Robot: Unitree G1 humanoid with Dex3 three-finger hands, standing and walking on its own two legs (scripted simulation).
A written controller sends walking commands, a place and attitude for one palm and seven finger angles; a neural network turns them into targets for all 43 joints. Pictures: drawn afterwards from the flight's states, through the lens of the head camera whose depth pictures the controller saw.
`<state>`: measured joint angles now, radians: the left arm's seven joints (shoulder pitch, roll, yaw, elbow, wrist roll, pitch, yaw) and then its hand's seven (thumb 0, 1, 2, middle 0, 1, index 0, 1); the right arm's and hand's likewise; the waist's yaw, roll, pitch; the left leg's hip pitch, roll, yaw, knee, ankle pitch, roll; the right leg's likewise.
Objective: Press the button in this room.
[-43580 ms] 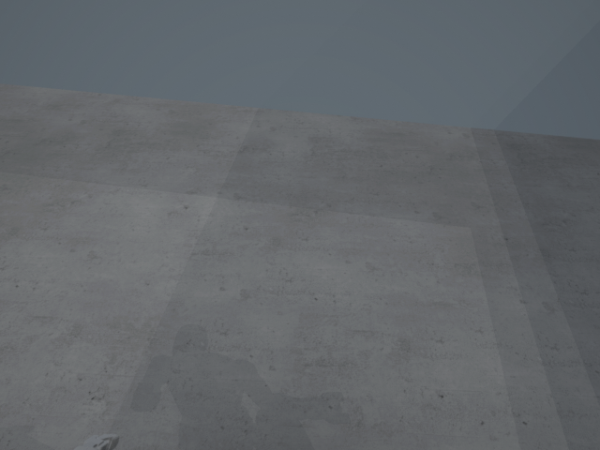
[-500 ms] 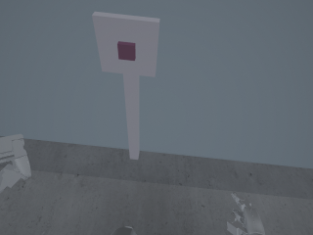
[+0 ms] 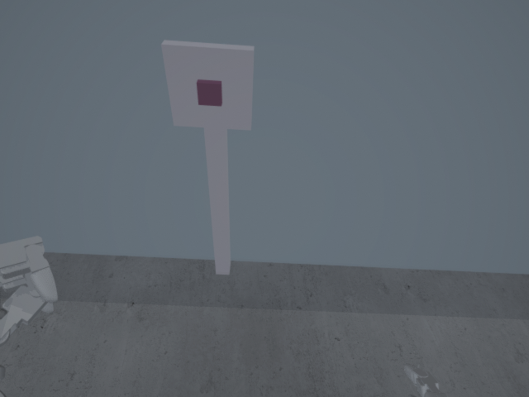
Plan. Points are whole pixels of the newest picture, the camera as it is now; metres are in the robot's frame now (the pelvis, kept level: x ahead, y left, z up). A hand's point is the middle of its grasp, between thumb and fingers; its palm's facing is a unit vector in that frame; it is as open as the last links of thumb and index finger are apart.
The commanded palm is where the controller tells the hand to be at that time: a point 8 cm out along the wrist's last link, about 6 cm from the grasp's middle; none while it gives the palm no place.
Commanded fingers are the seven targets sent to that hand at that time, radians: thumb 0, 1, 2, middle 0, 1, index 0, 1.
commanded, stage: stop stepping back and stand still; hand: left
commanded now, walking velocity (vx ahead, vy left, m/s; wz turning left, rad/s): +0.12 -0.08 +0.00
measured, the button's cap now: (210, 92) +0.78 +0.17 +0.11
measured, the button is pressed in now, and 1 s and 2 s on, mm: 0 0 0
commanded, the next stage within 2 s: let the arm hang, fingers relaxed in 1.02 s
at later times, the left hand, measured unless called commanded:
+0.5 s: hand (11, 319) +0.15 +0.26 +0.17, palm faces +0.44 -0.79 -0.43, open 3.1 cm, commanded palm +0.10 +0.29 +0.18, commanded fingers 0.00 0.90 0.90 -1.30 -1.50 -1.30 -1.50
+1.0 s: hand (21, 295) +0.18 +0.27 +0.16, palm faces +0.38 -0.81 -0.45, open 3.1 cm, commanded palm +0.12 +0.31 +0.18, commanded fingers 0.00 0.90 0.90 -1.30 -1.50 -1.30 -1.50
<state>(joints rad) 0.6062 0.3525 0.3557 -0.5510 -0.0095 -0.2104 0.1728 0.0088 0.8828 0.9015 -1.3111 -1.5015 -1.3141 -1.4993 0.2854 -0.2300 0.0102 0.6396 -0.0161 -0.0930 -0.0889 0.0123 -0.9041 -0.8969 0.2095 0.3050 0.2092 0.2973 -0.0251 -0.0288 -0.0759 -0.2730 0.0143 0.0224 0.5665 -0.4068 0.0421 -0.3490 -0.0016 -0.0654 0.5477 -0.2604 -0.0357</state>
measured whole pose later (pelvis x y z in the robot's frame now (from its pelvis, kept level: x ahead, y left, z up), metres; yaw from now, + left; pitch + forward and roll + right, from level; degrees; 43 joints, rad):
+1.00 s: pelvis +0.00 +0.03 +0.01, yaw +2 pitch +0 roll -1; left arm 0.63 0.38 0.35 -0.55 -0.02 -0.23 0.14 0.01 0.88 0.90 -1.31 -1.50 -1.31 -1.50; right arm 0.20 -0.20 0.02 0.59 0.00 -0.10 -0.07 0.01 -0.91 -0.90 0.21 0.30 0.21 0.30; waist -0.01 -0.02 0.02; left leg -0.23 -0.01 0.04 0.46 -0.23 0.04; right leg -0.22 0.00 -0.03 0.42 -0.20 0.00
